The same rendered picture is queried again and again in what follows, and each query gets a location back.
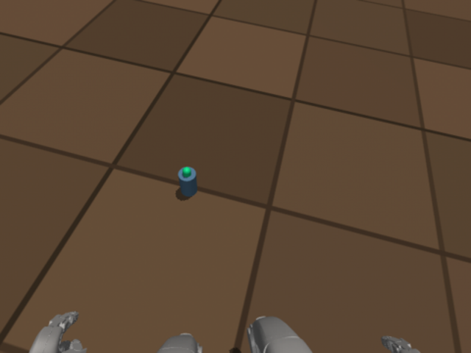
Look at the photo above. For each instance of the right robot hand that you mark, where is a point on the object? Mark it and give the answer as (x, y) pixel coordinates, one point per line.
(396, 345)

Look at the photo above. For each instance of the left robot hand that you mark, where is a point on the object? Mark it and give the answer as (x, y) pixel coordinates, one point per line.
(49, 338)

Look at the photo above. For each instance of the bottle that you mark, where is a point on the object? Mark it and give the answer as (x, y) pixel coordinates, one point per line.
(187, 178)

